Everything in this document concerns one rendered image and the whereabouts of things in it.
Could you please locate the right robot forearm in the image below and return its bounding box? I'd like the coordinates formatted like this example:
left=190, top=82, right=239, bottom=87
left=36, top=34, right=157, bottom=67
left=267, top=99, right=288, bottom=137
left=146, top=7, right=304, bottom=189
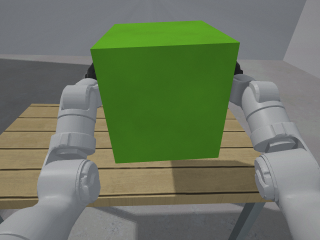
left=229, top=74, right=320, bottom=173

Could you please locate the right robot hand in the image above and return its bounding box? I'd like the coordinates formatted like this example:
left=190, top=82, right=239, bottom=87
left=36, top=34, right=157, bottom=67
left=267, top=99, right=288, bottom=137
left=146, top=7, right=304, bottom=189
left=234, top=62, right=243, bottom=75

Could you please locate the robot right upper arm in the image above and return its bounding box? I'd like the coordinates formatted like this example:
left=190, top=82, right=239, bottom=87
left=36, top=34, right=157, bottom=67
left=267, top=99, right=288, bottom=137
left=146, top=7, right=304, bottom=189
left=254, top=148, right=320, bottom=240

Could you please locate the left robot hand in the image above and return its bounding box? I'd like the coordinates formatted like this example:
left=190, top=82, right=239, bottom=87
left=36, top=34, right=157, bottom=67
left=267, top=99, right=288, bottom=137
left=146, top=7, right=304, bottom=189
left=85, top=63, right=97, bottom=80

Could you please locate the carton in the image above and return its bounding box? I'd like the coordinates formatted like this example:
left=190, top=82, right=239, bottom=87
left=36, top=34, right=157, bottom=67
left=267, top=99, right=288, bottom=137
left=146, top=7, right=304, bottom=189
left=90, top=20, right=240, bottom=164

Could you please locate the left robot forearm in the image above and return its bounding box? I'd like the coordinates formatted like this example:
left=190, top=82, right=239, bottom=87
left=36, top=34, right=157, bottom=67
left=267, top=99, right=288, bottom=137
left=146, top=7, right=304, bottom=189
left=37, top=78, right=102, bottom=198

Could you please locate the robot left upper arm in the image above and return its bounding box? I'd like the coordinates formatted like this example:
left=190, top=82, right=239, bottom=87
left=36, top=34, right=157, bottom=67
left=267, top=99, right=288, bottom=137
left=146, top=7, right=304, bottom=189
left=0, top=159, right=101, bottom=240

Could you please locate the table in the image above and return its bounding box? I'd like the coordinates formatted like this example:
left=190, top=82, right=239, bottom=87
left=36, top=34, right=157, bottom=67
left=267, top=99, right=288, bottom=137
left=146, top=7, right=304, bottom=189
left=0, top=103, right=275, bottom=240

